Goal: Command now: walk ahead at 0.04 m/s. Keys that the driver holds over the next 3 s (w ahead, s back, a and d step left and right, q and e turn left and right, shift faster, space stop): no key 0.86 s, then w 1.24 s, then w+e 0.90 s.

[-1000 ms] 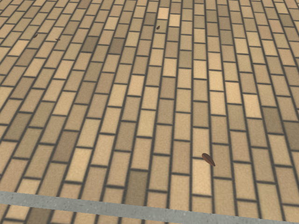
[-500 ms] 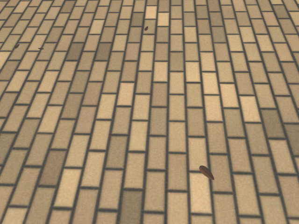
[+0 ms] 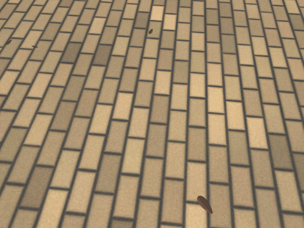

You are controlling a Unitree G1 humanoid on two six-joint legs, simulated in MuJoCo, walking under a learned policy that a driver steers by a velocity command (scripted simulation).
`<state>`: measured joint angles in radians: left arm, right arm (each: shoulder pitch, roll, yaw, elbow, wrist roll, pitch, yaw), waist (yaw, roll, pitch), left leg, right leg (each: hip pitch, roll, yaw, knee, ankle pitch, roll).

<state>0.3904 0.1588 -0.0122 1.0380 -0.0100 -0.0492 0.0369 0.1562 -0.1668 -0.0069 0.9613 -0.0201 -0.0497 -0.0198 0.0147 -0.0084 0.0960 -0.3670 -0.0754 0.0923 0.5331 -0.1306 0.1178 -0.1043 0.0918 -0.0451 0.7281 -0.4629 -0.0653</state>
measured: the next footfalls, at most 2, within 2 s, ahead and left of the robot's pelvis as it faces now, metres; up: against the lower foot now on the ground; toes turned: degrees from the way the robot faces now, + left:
right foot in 0.26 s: +0.05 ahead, -0.13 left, +0.00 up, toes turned +0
left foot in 1.20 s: +0.21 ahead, +0.09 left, +0.00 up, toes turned +5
